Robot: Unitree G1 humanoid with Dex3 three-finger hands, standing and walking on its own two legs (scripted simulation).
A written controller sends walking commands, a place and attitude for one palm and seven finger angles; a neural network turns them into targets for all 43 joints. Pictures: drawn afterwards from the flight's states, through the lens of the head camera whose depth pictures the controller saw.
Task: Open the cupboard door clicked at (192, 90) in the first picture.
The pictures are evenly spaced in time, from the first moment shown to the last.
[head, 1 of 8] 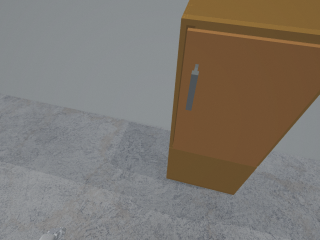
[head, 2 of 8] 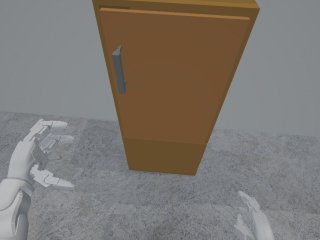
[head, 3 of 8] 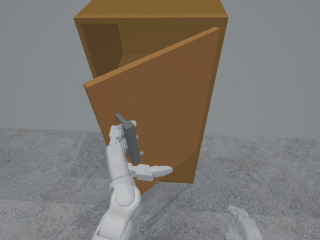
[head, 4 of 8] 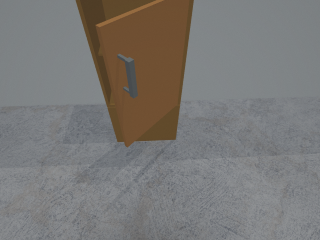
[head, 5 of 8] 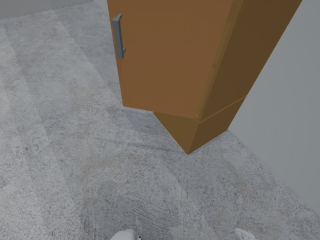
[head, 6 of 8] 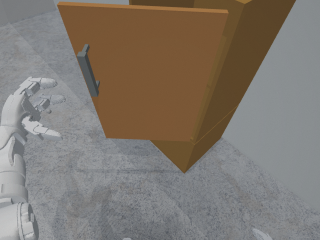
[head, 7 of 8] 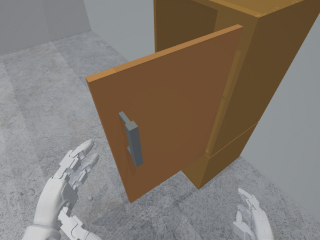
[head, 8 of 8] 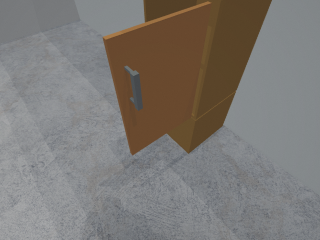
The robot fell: no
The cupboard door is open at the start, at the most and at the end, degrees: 0 90 88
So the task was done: yes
